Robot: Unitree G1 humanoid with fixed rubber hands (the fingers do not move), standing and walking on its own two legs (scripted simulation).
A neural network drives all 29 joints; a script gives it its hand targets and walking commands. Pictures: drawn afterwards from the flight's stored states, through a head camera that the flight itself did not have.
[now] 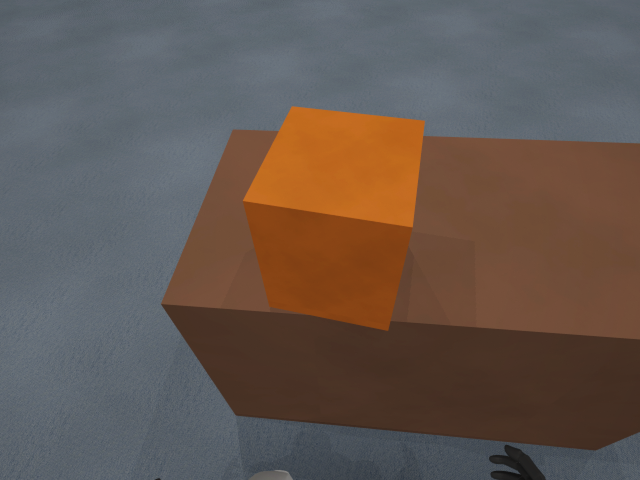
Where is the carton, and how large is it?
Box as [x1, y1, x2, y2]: [243, 106, 424, 330]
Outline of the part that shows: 292,106 243,199 269,306 387,330 412,227 424,121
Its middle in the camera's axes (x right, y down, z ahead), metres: +0.03 -0.02 +0.60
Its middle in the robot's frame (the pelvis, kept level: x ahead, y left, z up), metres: +0.47 -0.01 +0.03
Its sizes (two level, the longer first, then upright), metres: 0.210 0.200 0.250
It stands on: a pedestal, 0.66 m high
